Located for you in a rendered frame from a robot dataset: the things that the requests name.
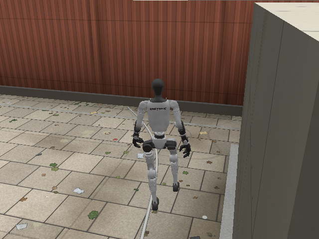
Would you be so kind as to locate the left robot upper arm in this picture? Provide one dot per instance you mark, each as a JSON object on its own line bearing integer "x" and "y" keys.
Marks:
{"x": 140, "y": 114}

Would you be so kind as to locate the robot right foot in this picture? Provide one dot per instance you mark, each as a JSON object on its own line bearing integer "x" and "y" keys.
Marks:
{"x": 175, "y": 187}

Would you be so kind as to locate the robot left forearm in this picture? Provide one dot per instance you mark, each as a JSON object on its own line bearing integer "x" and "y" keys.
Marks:
{"x": 136, "y": 131}

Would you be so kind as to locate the left robot hand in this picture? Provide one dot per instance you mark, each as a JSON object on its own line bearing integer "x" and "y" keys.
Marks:
{"x": 139, "y": 140}

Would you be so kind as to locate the right robot hand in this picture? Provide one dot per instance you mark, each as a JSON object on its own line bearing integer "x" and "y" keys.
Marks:
{"x": 187, "y": 151}

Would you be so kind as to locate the right robot upper arm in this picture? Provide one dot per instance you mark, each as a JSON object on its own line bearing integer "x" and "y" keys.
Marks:
{"x": 176, "y": 113}

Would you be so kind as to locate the robot left thigh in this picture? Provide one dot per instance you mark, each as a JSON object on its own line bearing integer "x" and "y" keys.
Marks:
{"x": 149, "y": 156}

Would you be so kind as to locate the robot right forearm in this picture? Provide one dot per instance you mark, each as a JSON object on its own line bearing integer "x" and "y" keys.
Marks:
{"x": 183, "y": 134}

